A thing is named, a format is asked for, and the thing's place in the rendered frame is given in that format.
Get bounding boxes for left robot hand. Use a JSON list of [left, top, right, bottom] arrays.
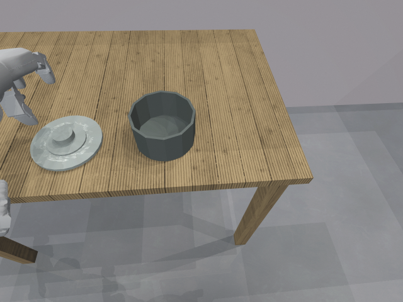
[[0, 48, 55, 126]]

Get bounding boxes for knob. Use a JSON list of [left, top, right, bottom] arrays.
[[52, 126, 75, 145]]

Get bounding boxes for robot left forearm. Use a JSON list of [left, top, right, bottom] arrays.
[[0, 63, 13, 122]]

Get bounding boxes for table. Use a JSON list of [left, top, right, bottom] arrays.
[[0, 30, 314, 264]]

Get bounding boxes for lid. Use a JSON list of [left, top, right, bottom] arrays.
[[30, 115, 103, 171]]

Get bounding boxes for pot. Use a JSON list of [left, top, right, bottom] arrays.
[[128, 91, 196, 161]]

